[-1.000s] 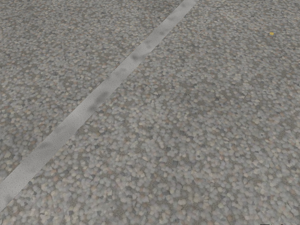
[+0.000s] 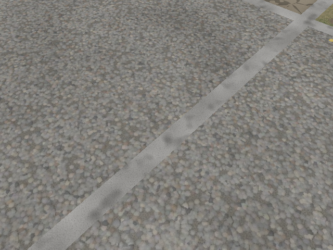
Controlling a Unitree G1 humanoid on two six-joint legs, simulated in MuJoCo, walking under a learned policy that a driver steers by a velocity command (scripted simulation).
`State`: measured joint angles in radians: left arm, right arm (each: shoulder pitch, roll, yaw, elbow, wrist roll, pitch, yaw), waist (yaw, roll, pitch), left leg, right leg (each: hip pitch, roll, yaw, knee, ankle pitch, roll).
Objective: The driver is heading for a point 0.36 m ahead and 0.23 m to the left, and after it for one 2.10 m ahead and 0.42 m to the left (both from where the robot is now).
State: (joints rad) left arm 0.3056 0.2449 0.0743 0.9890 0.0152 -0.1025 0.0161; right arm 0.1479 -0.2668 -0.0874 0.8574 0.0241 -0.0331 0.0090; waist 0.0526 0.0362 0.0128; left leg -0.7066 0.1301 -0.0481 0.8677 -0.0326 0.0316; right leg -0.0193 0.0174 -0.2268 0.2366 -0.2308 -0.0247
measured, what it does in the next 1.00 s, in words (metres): walks ahead, turning left: left foot, then right foot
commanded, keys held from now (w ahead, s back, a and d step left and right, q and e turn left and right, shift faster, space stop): w+q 0.58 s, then w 0.42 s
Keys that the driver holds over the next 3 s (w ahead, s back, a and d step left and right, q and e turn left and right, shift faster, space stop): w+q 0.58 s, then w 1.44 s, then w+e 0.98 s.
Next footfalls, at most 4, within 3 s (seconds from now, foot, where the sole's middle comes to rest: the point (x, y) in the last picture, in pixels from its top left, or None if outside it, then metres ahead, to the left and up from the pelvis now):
0.20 left None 0.27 0.14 -0.78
0.70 right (172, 223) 0.61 0.04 -0.78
1.20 left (95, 191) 0.74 0.39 -0.78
1.72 right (126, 129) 1.10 0.30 -0.78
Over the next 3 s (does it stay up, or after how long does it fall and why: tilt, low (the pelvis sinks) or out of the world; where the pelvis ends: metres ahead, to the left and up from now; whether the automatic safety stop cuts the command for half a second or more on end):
stays up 1.54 0.51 0.00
